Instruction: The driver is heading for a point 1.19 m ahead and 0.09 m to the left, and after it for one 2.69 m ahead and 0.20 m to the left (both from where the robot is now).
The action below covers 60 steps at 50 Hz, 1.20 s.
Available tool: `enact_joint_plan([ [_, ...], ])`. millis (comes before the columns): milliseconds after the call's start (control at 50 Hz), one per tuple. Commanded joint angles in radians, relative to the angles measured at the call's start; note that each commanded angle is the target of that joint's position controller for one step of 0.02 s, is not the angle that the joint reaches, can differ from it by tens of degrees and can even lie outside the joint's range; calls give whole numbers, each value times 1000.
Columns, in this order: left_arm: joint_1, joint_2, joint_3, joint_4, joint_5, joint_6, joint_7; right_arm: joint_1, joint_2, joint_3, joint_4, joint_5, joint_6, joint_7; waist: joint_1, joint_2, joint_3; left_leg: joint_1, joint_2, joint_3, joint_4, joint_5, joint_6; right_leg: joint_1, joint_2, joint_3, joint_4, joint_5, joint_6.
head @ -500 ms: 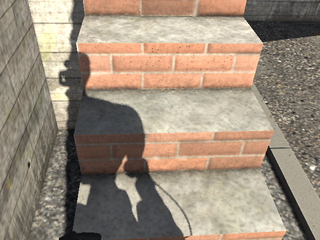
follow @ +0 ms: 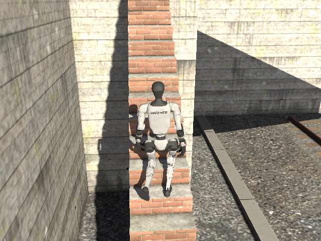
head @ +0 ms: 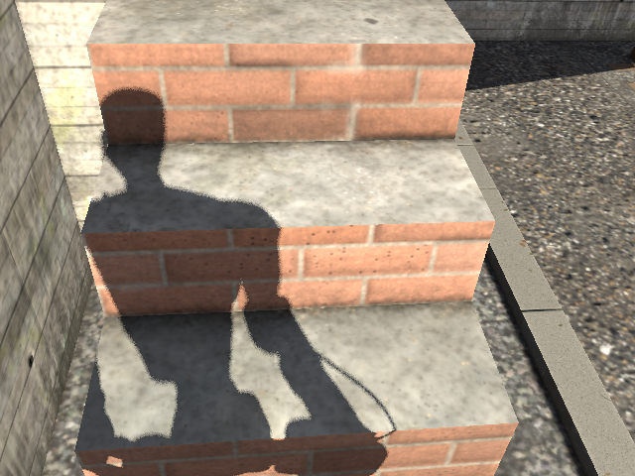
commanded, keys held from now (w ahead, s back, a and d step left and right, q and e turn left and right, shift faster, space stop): w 1.00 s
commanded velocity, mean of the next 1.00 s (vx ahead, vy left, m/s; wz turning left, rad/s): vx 0.50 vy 0.00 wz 0.00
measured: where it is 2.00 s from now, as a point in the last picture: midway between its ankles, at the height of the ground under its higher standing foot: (282, 180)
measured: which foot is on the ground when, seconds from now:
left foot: up 0.00-0.40, down 0.42-1.00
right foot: down 0.00-0.46, up 0.48-1.00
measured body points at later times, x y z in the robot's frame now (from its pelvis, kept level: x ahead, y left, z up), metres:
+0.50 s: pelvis +0.21 +0.05 +0.14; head +0.20 +0.01 +0.59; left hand +0.16 +0.26 +0.00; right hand +0.43 -0.11 +0.05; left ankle +0.30 +0.12 -0.47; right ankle +0.08 -0.07 -0.57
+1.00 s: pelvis +0.41 +0.01 +0.28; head +0.42 +0.04 +0.73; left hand +0.64 +0.10 +0.19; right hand +0.32 -0.15 +0.14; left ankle +0.30 +0.13 -0.47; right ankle +0.57 -0.11 -0.27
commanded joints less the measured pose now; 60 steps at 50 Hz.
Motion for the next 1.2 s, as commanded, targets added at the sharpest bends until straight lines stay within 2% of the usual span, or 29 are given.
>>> enact_joint_plan([
  [20, 48, -168, -51, 111, 6, -31, -8, -170, 54, 24, -219, 4, -38, 38, -91, -1, 153, -460, 3, -107, 500, -41, 75, 110, -234, 546, -647, -60, -38],
  [120, 147, -115, -62, 119, 51, -46, -11, -156, 100, 69, -201, 35, -4, 10, -90, 10, 134, -756, -29, 19, 772, -70, 24, 189, -250, 300, -699, 180, -32],
  [220, 230, -48, -59, 106, 1, -45, -3, -379, 89, 104, -321, 46, 0, -46, -9, -48, 162, -968, 28, 122, 633, 2, -89, 234, -239, 252, -775, 163, -10],
  [300, 327, -16, -46, 111, -28, -46, 53, -580, 96, 139, -423, 56, 6, -60, 72, -186, 122, -893, 149, 323, 268, -112, -128, 335, -271, 283, -981, 258, -73],
  [320, 354, -13, -39, 130, -19, -30, 71, -535, 126, 141, -401, 44, 17, -53, 53, -173, 46, -808, 173, 325, 245, -93, -114, 432, -290, 288, -973, 372, -95],
  [360, 269, -8, -34, 125, -56, -6, 74, -566, 98, 126, -399, 40, 1, -19, 4, -130, 22, -426, 122, 429, -171, -171, -51, 408, -242, 122, -981, 866, -70],
  [380, 360, 28, -29, 160, -65, -21, 66, -575, 61, 106, -420, 26, -9, -20, 7, -224, -67, -173, 21, 481, -305, -259, -29, 424, -228, 119, -898, 1474, -91],
  [400, 369, 87, -17, 177, -35, -22, 68, -431, 3, 70, -359, 19, -6, -17, -59, -372, -135, -103, -13, 449, -372, -318, -14, 593, -279, 135, -782, 1867, -114],
  [420, 320, 159, 1, 169, -28, -16, 76, -297, -49, 46, -338, 19, -4, -3, -141, -435, -164, -72, -1, 383, -538, -399, 0, 732, -305, 147, -652, 1920, -111],
  [440, 321, 134, -1, 175, -5, -15, 83, -189, -86, 24, -295, -6, -1, 13, -159, -393, -226, 53, 43, 206, -557, -347, 37, 714, -277, 142, -498, 1884, -101],
  [460, 330, 90, 8, 150, -19, -17, 65, -44, -128, 6, -225, -7, 21, 1, -133, -98, -305, 281, 191, -187, -827, -474, 127, 445, -218, 165, -280, 1536, -99],
  [480, 235, 35, 1, 111, -32, -24, 41, 75, -218, -36, -140, -10, 59, -24, -153, 175, -303, 390, 306, -583, -1290, -787, 174, 224, -56, 205, -43, 752, -94],
  [500, 61, -3, 10, 38, -31, -27, 12, 95, -177, -27, -69, -31, 74, -44, -124, 228, -218, 335, 384, -829, -1506, -967, 161, -11, 61, 294, 541, 360, -55],
  [540, -122, -41, 7, -150, -32, -68, -56, -65, 74, 54, -18, -52, 36, -45, 22, 103, 63, 46, 361, -572, -1380, -734, 66, -244, 42, 480, 996, 332, -117],
  [580, -75, -86, -20, -182, -10, -88, -71, -100, 145, 66, 48, -22, -4, -31, 105, -62, 121, 24, 279, -231, -1263, -449, -9, -349, 40, 496, 1090, 344, -159],
  [680, 29, -47, -46, -140, -38, -56, -27, -82, 99, 69, 28, -50, -17, -18, 160, -78, 139, 46, 230, 114, -1333, -152, 16, -500, 49, 366, 1097, 345, -83],
  [740, -59, -85, -62, -154, -37, -45, 14, 34, 58, 65, 48, -49, -33, -27, 102, -14, 124, 106, 275, 91, -1369, -136, 48, -646, 42, 323, 1247, 436, -24],
  [840, -214, -93, -81, -199, -82, -47, 9, 155, 49, 60, 32, -41, -14, -39, -16, 93, 115, 370, 319, 53, -1338, -122, 29, -896, -8, 309, 1106, 451, 26],
  [920, -469, -151, -130, -339, -85, -41, 20, 212, 9, 35, 27, -17, 16, -89, -77, 153, 170, 474, 369, -12, -1515, -243, 36, -1005, -127, 194, 843, 255, 85],
  [940, -541, -149, -153, -377, -77, -44, 8, 162, -29, 16, 7, 26, 19, -106, -71, 141, 162, 301, 374, 57, -1705, -173, 57, -680, -164, 69, 488, 112, 66],
  [960, -588, -163, -166, -401, -65, -45, 2, 199, -12, 17, 37, 46, 21, -117, -76, 134, 133, 153, 334, 123, -1755, -47, 59, -335, -139, 3, 278, 50, 47],
  [1000, -263, -41, -73, -300, -54, -60, 7, 299, -81, 13, 103, -9, -21, -77, 45, 266, -101, 287, 313, 242, -1478, 1189, 85, 174, 70, -123, 265, 13, -31],
  [1020, -70, 31, -32, -257, -38, -57, 5, 242, -165, -10, 114, -16, -10, -77, 179, 370, -186, 456, 309, 253, -1292, 1489, 51, 217, 29, 40, 172, -17, -76],
  [1040, 167, 90, -6, -186, -20, -47, 14, 229, -166, -31, 102, -2, -2, -76, 225, 187, -291, 241, 258, 220, -1011, 1323, -2, 467, -105, 443, -28, -84, -184],
  [1060, 336, 229, 49, -116, -2, -16, 39, 165, -106, -25, 72, 14, -2, -61, 267, -137, -364, 11, 89, 165, -713, 622, -28, 651, -261, 967, -529, -449, -268],
  [1080, 388, 274, 58, -54, -4, 7, 68, 25, -105, -39, 27, 4, 5, -32, 259, -271, -371, -127, -36, 97, -219, 30, -45, 616, -391, 1333, -879, -736, -283],
  [1100, 316, 134, 4, 9, 21, 6, 73, -141, -61, -41, -79, 0, -9, 14, 163, -227, -233, -224, -37, -38, 215, -26, -32, 428, -388, 1287, -882, -642, -189],
  [1140, 72, -81, -49, 52, 24, -4, 48, -266, 32, -16, -228, 20, -14, 56, -34, -92, 110, -374, 29, 25, 414, -70, 35, 48, -324, 814, -714, -398, -85],
  [1200, 30, -159, -71, 97, 16, -37, 12, -132, 61, 20, -242, 18, -3, 50, -117, -40, 108, -462, 25, -13, 460, -114, 78, 84, -227, 390, -642, -40, -11],
])
Velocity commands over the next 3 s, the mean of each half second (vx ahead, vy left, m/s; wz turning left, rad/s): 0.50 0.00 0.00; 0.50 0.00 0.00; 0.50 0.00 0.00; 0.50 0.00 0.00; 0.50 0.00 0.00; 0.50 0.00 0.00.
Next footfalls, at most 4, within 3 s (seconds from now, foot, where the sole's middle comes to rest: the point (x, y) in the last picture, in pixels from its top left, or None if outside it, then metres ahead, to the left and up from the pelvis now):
0.42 left None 0.34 0.13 -0.51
1.02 right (395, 367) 0.60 -0.12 -0.32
1.60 left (208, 187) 0.83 0.20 -0.13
2.22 right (303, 19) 1.09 0.04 0.06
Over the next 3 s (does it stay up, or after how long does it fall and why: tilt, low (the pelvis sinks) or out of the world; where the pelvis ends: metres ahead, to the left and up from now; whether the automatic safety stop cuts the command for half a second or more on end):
stays up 1.30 0.11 1.02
